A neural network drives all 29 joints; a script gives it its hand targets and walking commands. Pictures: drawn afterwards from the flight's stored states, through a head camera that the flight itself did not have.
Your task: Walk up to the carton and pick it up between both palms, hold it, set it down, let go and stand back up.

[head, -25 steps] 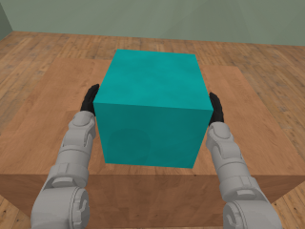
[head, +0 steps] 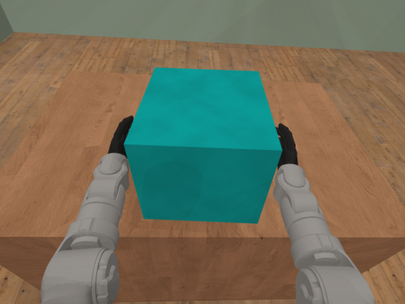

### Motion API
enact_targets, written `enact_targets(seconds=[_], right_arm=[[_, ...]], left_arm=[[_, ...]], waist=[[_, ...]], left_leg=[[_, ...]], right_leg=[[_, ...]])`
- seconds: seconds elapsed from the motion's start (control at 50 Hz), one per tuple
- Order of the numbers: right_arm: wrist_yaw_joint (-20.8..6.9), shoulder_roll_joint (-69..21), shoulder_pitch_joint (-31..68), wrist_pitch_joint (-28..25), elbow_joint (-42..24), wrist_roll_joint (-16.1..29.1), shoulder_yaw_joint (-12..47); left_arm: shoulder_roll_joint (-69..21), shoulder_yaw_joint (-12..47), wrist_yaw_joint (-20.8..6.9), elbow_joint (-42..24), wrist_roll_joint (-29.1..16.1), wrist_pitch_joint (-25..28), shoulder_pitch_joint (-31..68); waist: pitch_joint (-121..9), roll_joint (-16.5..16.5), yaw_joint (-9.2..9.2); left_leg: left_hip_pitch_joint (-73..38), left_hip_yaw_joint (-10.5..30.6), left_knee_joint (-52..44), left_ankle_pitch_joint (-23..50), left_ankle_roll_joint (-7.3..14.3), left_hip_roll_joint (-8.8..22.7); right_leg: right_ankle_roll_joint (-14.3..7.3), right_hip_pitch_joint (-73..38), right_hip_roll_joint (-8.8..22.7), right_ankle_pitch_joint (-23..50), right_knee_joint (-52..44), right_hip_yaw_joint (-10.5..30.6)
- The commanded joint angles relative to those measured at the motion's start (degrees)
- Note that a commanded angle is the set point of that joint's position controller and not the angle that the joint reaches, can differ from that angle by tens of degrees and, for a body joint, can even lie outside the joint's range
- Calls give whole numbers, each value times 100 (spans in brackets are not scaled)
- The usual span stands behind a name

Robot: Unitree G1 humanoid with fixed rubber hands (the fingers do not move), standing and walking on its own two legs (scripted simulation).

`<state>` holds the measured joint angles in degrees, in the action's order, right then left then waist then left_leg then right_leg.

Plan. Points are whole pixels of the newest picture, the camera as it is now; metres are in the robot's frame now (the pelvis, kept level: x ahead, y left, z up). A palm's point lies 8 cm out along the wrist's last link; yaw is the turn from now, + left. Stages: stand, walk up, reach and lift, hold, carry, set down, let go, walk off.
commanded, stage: set down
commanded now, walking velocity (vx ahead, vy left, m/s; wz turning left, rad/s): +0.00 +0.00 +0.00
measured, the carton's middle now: (203, 141) +0.47 +0.00 +0.08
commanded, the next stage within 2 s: none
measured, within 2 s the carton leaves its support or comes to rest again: neither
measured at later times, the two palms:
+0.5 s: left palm (121, 158) +0.41 +0.17 +0.07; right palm (283, 168) +0.38 -0.17 +0.09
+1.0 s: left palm (125, 160) +0.43 +0.17 +0.05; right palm (279, 171) +0.39 -0.17 +0.06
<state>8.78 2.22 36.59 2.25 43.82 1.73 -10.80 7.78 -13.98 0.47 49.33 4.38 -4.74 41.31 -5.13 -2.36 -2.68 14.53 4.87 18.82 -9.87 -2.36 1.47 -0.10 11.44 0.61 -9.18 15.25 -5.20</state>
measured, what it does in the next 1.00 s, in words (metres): stands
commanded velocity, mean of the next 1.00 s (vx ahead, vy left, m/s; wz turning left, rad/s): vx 0.00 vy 0.00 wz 0.00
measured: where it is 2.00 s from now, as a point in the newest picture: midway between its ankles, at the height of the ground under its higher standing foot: outside the picture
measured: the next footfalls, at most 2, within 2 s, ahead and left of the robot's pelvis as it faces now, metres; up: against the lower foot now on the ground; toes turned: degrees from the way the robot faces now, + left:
none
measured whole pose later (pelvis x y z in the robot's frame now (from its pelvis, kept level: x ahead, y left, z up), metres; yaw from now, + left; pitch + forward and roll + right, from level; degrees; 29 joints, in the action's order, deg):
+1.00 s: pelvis +0.02 +0.01 +0.00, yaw +0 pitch +7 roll -1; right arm 4.3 -1.9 36.3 -3.3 48.8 -11.3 -24.5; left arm 7.8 -14.2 1.1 67.6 4.4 7.4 45.6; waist -4.1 -2.0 -2.7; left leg 14.7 4.9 18.9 -11.1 -1.7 0.5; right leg 0.8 11.4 1.6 -10.5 15.3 -5.2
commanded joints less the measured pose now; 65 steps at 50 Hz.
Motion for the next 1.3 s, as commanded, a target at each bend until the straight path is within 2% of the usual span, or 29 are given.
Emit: enact_targets(seconds=[0.0, 0.04, 0.14, 0.16, 0.18, 0.24, 0.4, 0.44, 0.46, 0.48, 0.5, 0.56, 0.58, 0.7, 0.72, 0.76, 0.78, 0.8, 0.86, 0.88, 0.94, 0.96, 1.02, 1.04, 1.1, 1.2, 1.22, 1.26, 1.28], right_arm=[[-983, -3659, 4556, -730, -973, -846, 1305], [-981, -3660, 4664, -743, -1040, -898, 1227], [-1019, -3765, 4599, -809, -893, -1110, 1026], [-1039, -3838, 4716, -868, -984, -1087, 1098], [-1043, -3865, 4600, -868, -884, -1149, 1057], [-1049, -3793, 4591, -876, -612, -1288, 829], [-1125, -3881, 4797, -1007, -559, -1498, 663], [-1158, -3838, 4621, -996, -426, -1600, 506], [-1150, -3809, 4590, -1007, -296, -1658, 405], [-1178, -3831, 4570, -996, -288, -1655, 393], [-1197, -3794, 4622, -1031, -383, -1660, 383], [-1213, -3739, 4582, -1011, -230, -1841, 186], [-1246, -3697, 4632, -1043, -289, -1831, 134], [-1297, -3750, 4559, -1145, -173, -1941, 83], [-1288, -3711, 4508, -1147, -80, -1987, -15], [-1305, -3666, 4536, -1149, -5, -1978, -70], [-1292, -3697, 4488, -1140, -6, -2055, -115], [-1292, -3671, 4434, -1171, 17, -2130, -132], [-1329, -3699, 4474, -1217, -50, -2114, -153], [-1303, -3741, 4402, -1219, -6, -2159, -146], [-1304, -3847, 4343, -1271, -12, -2173, -28], [-1299, -3761, 4320, -1273, 133, -2180, -146], [-1284, -3825, 4257, -1382, 50, -2175, 13], [-1285, -3785, 4293, -1422, -18, -2187, -20], [-1268, -3904, 4161, -1482, 159, -2192, 59], [-1265, -3768, 4179, -1582, 202, -2202, -42], [-1247, -3768, 4013, -1606, 303, -2248, -40], [-1262, -3767, 4127, -1678, 269, -2228, -20], [-1252, -3803, 4009, -1669, 395, -2254, -16]], left_arm=[[-3606, 1604, -1123, -1060, -100, 714, 4772], [-3596, 1478, -1140, -894, -85, 750, 4832], [-3628, 1529, -1141, -782, -92, 917, 5022], [-3594, 1508, -1121, -827, -118, 992, 5069], [-3546, 1566, -1105, -839, -145, 1054, 5207], [-3520, 1473, -1160, -500, -81, 1077, 5269], [-3444, 1181, -1157, -27, 7, 1333, 5362], [-3389, 1031, -1157, 110, 84, 1372, 5283], [-3418, 1133, -1175, 153, 57, 1386, 5404], [-3362, 990, -1168, 200, 103, 1416, 5371], [-3362, 1022, -1170, 193, 84, 1450, 5446], [-3279, 809, -1196, 548, 195, 1445, 5267], [-3312, 830, -1185, 531, 193, 1460, 5243], [-3262, 794, -1140, 572, 219, 1678, 5386], [-3233, 820, -1149, 623, 236, 1678, 5416], [-3206, 769, -1151, 673, 269, 1695, 5418], [-3151, 671, -1165, 815, 324, 1683, 5281], [-3198, 683, -1165, 771, 344, 1699, 5356], [-3197, 633, -1156, 861, 388, 1754, 5284], [-3161, 691, -1159, 792, 337, 1791, 5446], [-3114, 556, -1172, 901, 385, 1882, 5176], [-3126, 615, -1169, 854, 380, 1883, 5300], [-3161, 609, -1159, 868, 399, 1963, 5103], [-3176, 664, -1141, 928, 365, 1985, 5145], [-3146, 649, -1130, 912, 406, 2075, 5037], [-3137, 562, -1131, 1117, 456, 2062, 4804], [-3195, 664, -1124, 1056, 438, 2082, 4848], [-3126, 563, -1124, 1144, 524, 2125, 4718], [-3154, 567, -1122, 1158, 536, 2129, 4654]], waist=[[-3554, 520, -202], [-3554, 421, -175], [-3608, 490, -310], [-3803, 480, -231], [-3848, 576, -267], [-3554, 487, -378], [-3650, 427, -217], [-3387, 425, -217], [-3443, 453, -341], [-3292, 421, -232], [-3444, 521, -248], [-3129, 409, -239], [-3245, 421, -283], [-3497, 450, -186], [-3344, 555, -328], [-3287, 561, -269], [-3143, 451, -243], [-3306, 467, -302], [-3403, 585, -226], [-3415, 521, -271], [-3449, 387, -147], [-3395, 463, -276], [-3584, 424, -179], [-3736, 508, -247], [-3726, 429, -182], [-3495, 404, -193], [-3588, 436, -280], [-3586, 493, -142], [-3425, 434, -187]], left_leg=[[-1080, -678, 83, 2655, -263, -359], [-915, -703, 30, 2375, -217, -381], [-701, -685, -12, 2310, -208, -367], [-711, -705, 39, 2420, -213, -369], [-689, -688, 64, 2485, -231, -370], [-479, -709, -25, 2140, -181, -374], [-204, -774, -26, 1981, -147, -362], [-84, -797, -69, 1824, -134, -357], [-142, -784, -64, 1902, -147, -347], [-129, -813, -57, 1822, -134, -350], [-141, -792, -57, 1895, -155, -335], [28, -843, -82, 1687, -128, -349], [-61, -813, -59, 1798, -135, -339], [-82, -833, 83, 2024, -164, -305], [-79, -817, 72, 1971, -195, -280], [-33, -831, 83, 1944, -197, -281], [84, -834, 61, 1801, -165, -302], [15, -842, 53, 1875, -177, -282], [-8, -854, 144, 2111, -198, -280], [90, -860, 167, 2118, -190, -275], [325, -887, 224, 2183, -156, -299], [277, -844, 192, 2215, -179, -278], [304, -872, 304, 2504, -181, -284], [257, -845, 320, 2603, -214, -271], [423, -858, 394, 2706, -202, -280], [293, -812, 434, 2913, -200, -238], [255, -772, 450, 3037, -238, -229], [234, -794, 501, 3082, -232, -228], [223, -787, 491, 3117, -227, -228]], right_leg=[[310, -2293, -79, 3447, 419, 231], [325, -2370, -58, 3383, 412, 272], [331, -2396, -33, 3448, 520, 247], [348, -2413, -25, 3525, 545, 263], [343, -2341, -20, 3610, 579, 240], [342, -2379, 3, 3403, 531, 259], [361, -2386, 27, 3397, 639, 264], [388, -2370, 52, 3342, 662, 248], [354, -2299, 10, 3286, 657, 204], [364, -2273, 20, 3176, 638, 235], [353, -2280, 19, 3170, 654, 219], [347, -2270, 31, 3078, 651, 213], [345, -2213, 0, 3069, 667, 200], [345, -2020, -22, 3094, 719, 186], [318, -1964, -23, 3032, 733, 141], [328, -1866, -16, 2935, 749, 160], [350, -2001, 6, 3009, 745, 169], [330, -2020, -12, 3007, 758, 121], [332, -1870, -21, 3115, 823, 139], [352, -1958, 0, 3263, 850, 153], [402, -2140, 31, 3646, 995, 209], [383, -2052, 14, 3522, 946, 180], [409, -2124, -3, 3922, 1048, 202], [392, -2043, -29, 3897, 1051, 148], [420, -2128, 19, 4193, 1137, 216], [384, -1926, -35, 4099, 1105, 180], [372, -1912, -51, 4150, 1108, 157], [378, -1775, -28, 4088, 1109, 193], [387, -1824, -31, 4193, 1113, 173]])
